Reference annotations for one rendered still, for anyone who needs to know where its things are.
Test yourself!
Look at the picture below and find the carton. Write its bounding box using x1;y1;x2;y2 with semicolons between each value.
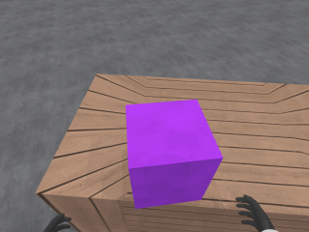
126;99;223;209

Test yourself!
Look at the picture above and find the robot right hand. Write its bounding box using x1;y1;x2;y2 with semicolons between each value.
236;194;275;232

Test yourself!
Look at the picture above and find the pedestal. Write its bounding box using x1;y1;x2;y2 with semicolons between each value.
35;73;309;232

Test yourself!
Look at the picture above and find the robot left hand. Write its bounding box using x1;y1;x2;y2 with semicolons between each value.
43;213;71;232

